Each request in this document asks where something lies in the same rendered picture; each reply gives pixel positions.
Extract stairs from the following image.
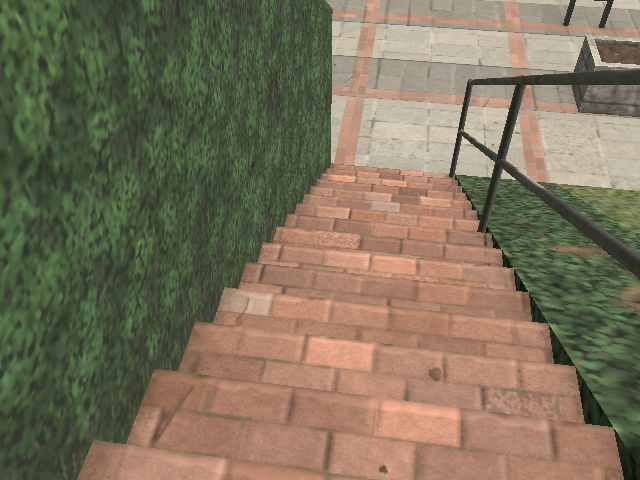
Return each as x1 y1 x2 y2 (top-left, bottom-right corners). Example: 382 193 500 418
126 163 624 480

